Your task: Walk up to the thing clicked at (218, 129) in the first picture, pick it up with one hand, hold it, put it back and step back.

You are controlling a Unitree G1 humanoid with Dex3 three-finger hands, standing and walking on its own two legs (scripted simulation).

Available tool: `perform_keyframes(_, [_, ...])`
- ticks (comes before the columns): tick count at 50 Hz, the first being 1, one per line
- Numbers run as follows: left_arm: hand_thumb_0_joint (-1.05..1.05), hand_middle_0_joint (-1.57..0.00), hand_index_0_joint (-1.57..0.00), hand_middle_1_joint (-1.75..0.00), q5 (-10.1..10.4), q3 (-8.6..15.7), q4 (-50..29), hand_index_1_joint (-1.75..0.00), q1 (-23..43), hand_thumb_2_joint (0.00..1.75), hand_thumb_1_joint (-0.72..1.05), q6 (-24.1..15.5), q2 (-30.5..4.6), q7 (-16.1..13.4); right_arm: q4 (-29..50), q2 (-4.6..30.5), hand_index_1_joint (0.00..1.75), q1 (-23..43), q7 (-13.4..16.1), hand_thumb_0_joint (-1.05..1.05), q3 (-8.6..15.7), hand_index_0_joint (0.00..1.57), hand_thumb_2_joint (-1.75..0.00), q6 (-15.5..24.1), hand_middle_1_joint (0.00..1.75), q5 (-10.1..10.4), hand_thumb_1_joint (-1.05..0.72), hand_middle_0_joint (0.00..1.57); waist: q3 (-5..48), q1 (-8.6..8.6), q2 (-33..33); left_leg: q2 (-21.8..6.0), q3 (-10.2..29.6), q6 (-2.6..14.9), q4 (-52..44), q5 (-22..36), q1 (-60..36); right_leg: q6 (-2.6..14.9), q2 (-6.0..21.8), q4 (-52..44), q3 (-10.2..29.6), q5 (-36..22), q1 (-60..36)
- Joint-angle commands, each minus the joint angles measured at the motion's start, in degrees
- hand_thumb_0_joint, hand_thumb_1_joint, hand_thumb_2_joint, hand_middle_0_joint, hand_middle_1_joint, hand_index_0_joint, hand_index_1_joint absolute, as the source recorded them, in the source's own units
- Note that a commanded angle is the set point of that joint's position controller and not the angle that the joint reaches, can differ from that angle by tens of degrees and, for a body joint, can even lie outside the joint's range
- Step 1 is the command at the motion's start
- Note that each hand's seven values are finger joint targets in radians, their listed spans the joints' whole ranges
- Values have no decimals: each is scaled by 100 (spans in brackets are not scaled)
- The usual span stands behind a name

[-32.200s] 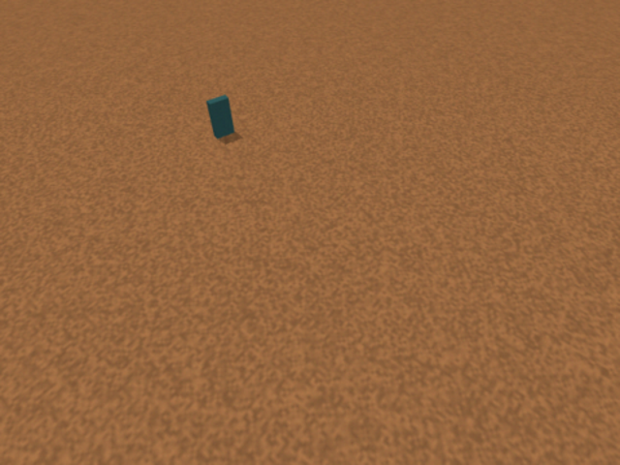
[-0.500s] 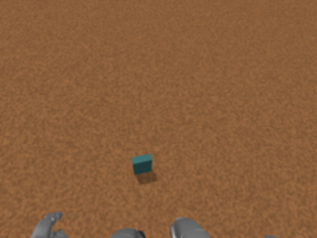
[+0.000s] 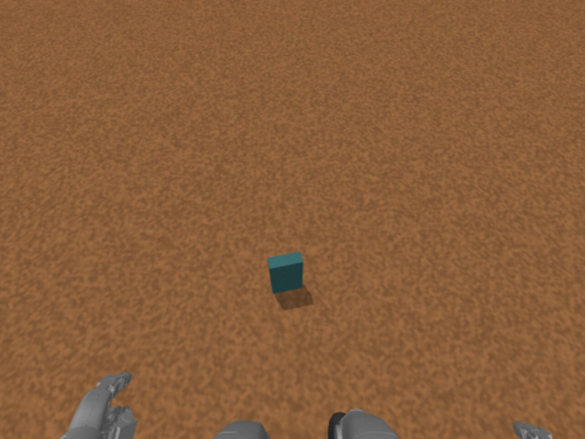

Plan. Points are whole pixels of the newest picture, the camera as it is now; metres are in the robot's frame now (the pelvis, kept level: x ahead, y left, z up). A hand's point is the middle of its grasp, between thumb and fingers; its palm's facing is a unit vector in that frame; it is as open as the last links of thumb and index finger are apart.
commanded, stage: step back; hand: left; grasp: from the side
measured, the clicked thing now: (285, 273) +0.62 +0.06 -0.66
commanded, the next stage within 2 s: none
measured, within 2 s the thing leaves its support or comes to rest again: neither
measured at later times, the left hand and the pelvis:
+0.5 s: hand out of the picture -0.05 +0.25 -0.16, palm faces -0.10 -0.91 -0.40, open 7.3 cm; pelvis -0.16 -0.02 -0.01, yaw -5 degrees
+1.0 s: hand out of the picture -0.19 +0.22 -0.15, palm faces -0.01 -0.95 -0.32, open 7.3 cm; pelvis -0.32 -0.04 +0.00, yaw +0 degrees
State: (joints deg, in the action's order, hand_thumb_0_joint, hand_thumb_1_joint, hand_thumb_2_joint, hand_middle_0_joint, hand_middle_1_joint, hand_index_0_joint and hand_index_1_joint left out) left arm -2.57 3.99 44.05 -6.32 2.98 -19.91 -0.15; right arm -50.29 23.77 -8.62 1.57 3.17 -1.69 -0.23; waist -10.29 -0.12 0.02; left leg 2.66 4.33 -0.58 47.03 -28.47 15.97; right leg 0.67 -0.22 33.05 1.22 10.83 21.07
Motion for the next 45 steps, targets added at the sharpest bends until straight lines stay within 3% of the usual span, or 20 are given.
perform_keyframes(1, [0,-20,-20,-30,120,364,-512,-30,-172,90,90,42,-1443,-60,254,717,30,-574,50,0,269,20,-90,187,30,-98,-90,20,1614,44,-956,-27,-502,29,-2716,1806,-246,689,826,227,972,-1906,-1771])
perform_keyframes(2, [0,-20,-20,-30,142,318,-576,-30,-146,90,90,83,-1315,-40,254,900,30,-613,50,0,339,20,-90,195,30,-173,-90,20,1556,45,-644,-395,20,149,-2646,2062,-754,455,645,354,949,-1002,-919])
perform_keyframes(3, [0,-20,-20,-30,162,277,-629,-30,-232,90,90,88,-1043,-32,310,1436,30,-507,43,0,467,20,-90,199,30,-272,-90,20,1495,26,721,-1626,1673,531,-2831,2469,-1200,188,-89,1215,574,730,380])
perform_keyframes(4, [0,-20,-20,-30,126,396,-665,-30,124,90,90,59,-1215,-104,453,1941,30,-158,-14,0,550,20,-90,173,30,-218,-90,20,1148,223,1282,-2556,2439,1404,-2943,2861,-182,-23,-631,2251,565,2434,535])
perform_keyframes(5, [0,-20,-20,-30,27,452,-668,-30,384,90,90,50,-1382,-148,555,2022,30,60,12,0,590,20,-90,223,30,-203,-90,20,893,335,1436,-2913,2934,1844,-3114,2835,454,-66,-453,3296,1104,2552,353])
perform_keyframes(9, [0,-20,-20,-30,168,475,-289,-30,-478,90,90,61,-1274,-61,642,1121,30,426,80,0,335,20,-90,275,30,-203,-90,20,906,-307,556,-1500,685,1037,-2290,4176,-639,16,-708,4066,1179,1556,1013])
perform_keyframes(15, [0,-20,-20,-30,91,448,-397,-30,-249,90,90,2,-1180,-51,673,1190,30,-307,119,0,424,20,-90,254,30,-130,-90,20,1230,224,745,-1705,787,1444,-1938,4269,-1630,-342,-444,2797,847,1798,976])
perform_keyframes(21, [0,-20,-20,-30,105,425,-87,-30,-860,90,90,-52,-1139,47,909,1463,30,102,63,0,469,20,-90,142,30,-165,-90,20,1640,13,1268,-1687,706,1261,-1682,3338,-819,-112,-38,165,142,1276,-536])
perform_keyframes(23, [0,-20,-20,-30,45,461,215,-30,-1413,90,90,-88,-1206,59,960,1390,30,329,49,0,417,20,-90,70,30,-82,-90,20,1758,-271,1007,-1433,492,878,-1305,2789,-112,90,-55,-878,-5,290,-1388])
perform_keyframes(24, [0,-20,-20,-30,-25,536,154,-30,-1274,90,90,-113,-1486,63,960,1141,30,289,44,0,350,20,-90,59,30,-38,-90,20,1622,-234,343,-1019,332,534,-870,1957,692,267,397,-952,913,358,-1590])
perform_keyframes(25, [0,-20,-20,-30,-46,663,6,-30,-1037,90,90,-110,-1986,83,1008,829,30,129,71,0,260,20,-90,45,30,-23,-90,20,1272,-180,-1162,39,-42,149,90,107,1876,703,1407,-1265,2397,532,-1534])
perform_keyframes(26, [0,-20,-20,-30,-63,719,-281,-30,-457,90,90,-72,-2477,65,1000,984,30,309,193,0,353,20,-90,30,30,-24,-90,20,1004,-420,-1983,202,68,-2,1519,-874,1249,1643,2348,-1652,3071,550,111])
perform_keyframes(30, [0,-20,-20,-30,-3,474,-466,-30,364,90,90,-97,-1505,-35,541,948,30,-277,111,0,265,20,-90,61,30,50,-90,20,675,127,-1087,435,306,62,2270,208,1093,933,1003,-937,953,-867,64])
perform_keyframes(37, [0,-20,-20,-30,-50,482,-632,-30,-234,90,90,-19,-1398,-133,613,784,30,-471,144,0,208,20,-90,226,30,-84,-90,20,1350,-244,-1306,-153,-255,7,-568,-88,1055,1128,1346,-141,1088,-2196,-1993])
perform_keyframes(40, [0,-20,-20,-30,100,371,-706,-30,-72,90,90,125,-1368,-77,376,835,30,-928,127,0,289,20,-90,277,30,-167,-90,20,1532,2,-855,-79,-455,124,-2557,1989,-176,670,958,741,723,-1466,-1281])
perform_keyframes(41, [0,-20,-20,-30,107,302,-743,-30,-284,90,90,166,-1114,-55,411,1116,30,-835,124,0,377,20,-90,278,30,-245,-90,20,1496,-115,-120,-789,618,351,-2677,2260,-819,424,594,1202,588,-192,-185])
perform_keyframes(42, [0,-20,-20,-30,141,258,-758,-30,-323,90,90,160,-916,-47,508,1741,30,-578,102,0,487,20,-90,254,30,-299,-90,20,1296,-178,1369,-2109,2460,945,-2796,3053,-1064,118,-381,2323,87,2121,1189])
perform_keyframes(43, [0,-20,-20,-30,85,405,-810,-30,114,90,90,162,-1315,-130,664,2215,30,-444,101,0,579,20,-90,257,30,-253,-90,20,1214,206,1381,-2960,3137,1836,-2878,3152,158,-10,-279,3310,822,2714,629])
perform_keyframes(44, [0,-20,-20,-30,70,457,-739,-30,244,90,90,174,-1539,-133,702,2089,30,-86,158,0,578,20,-90,301,30,-246,-90,20,927,110,1145,-3096,3251,1980,-2992,2871,813,5,-113,4007,1212,2530,363])
perform_keyframes(45, [0,-20,-20,-30,93,500,-607,-30,220,90,90,194,-1511,-94,700,1726,30,47,161,0,461,20,-90,308,30,-268,-90,20,872,29,619,-2506,2151,1763,-2744,3244,828,0,-327,4292,1291,2220,279])
